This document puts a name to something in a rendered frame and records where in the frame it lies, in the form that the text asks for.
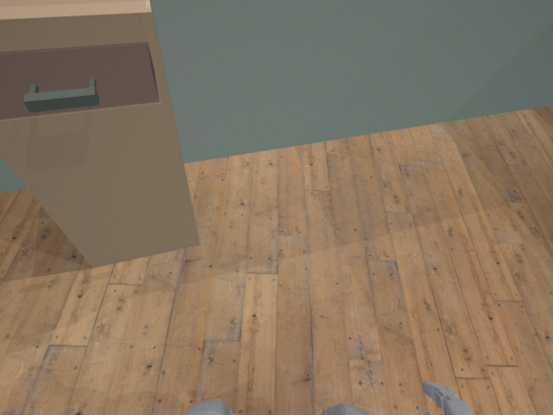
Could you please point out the drawer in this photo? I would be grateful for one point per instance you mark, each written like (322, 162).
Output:
(124, 75)

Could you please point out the right robot hand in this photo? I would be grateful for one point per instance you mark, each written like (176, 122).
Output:
(446, 399)

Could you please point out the handle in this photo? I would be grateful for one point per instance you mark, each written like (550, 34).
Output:
(56, 100)

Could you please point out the cabinet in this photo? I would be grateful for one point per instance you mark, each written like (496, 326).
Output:
(112, 179)

